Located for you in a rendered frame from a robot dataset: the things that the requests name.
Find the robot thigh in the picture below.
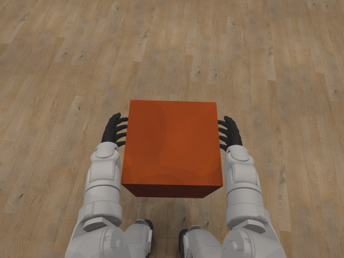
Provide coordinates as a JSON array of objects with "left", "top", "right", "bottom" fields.
[
  {"left": 183, "top": 229, "right": 222, "bottom": 258},
  {"left": 124, "top": 224, "right": 153, "bottom": 258}
]

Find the robot left upper arm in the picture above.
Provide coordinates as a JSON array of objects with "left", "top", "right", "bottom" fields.
[{"left": 65, "top": 225, "right": 131, "bottom": 258}]

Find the carton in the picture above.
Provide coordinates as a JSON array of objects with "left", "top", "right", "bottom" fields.
[{"left": 121, "top": 100, "right": 223, "bottom": 198}]

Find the robot right forearm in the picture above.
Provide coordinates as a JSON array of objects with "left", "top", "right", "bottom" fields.
[{"left": 224, "top": 145, "right": 281, "bottom": 244}]

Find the robot right hand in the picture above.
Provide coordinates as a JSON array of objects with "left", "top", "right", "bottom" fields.
[{"left": 218, "top": 116, "right": 242, "bottom": 151}]

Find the robot left thigh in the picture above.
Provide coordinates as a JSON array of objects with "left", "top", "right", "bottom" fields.
[{"left": 124, "top": 224, "right": 153, "bottom": 258}]

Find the robot right upper arm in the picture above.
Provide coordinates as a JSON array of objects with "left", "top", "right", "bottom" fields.
[{"left": 221, "top": 227, "right": 286, "bottom": 258}]

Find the robot left forearm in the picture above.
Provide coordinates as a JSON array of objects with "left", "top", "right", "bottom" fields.
[{"left": 64, "top": 142, "right": 123, "bottom": 258}]

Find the robot left hand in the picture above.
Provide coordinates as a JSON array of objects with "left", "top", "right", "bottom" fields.
[{"left": 101, "top": 112, "right": 128, "bottom": 147}]

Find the robot right thigh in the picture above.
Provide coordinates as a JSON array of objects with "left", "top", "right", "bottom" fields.
[{"left": 183, "top": 229, "right": 222, "bottom": 258}]

